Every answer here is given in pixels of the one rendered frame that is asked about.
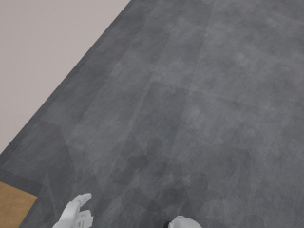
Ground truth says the robot right thigh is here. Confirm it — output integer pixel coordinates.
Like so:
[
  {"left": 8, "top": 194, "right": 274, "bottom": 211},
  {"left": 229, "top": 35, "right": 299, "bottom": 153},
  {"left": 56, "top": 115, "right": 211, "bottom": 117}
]
[{"left": 168, "top": 218, "right": 201, "bottom": 228}]

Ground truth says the cupboard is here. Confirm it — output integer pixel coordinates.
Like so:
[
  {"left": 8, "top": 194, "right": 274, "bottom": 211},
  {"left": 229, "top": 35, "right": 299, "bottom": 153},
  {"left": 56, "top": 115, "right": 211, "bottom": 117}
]
[{"left": 0, "top": 181, "right": 38, "bottom": 228}]

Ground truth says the robot left hand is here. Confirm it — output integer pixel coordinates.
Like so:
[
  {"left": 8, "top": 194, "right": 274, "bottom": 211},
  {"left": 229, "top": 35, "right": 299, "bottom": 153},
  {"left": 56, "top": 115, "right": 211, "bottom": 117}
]
[{"left": 59, "top": 193, "right": 93, "bottom": 228}]

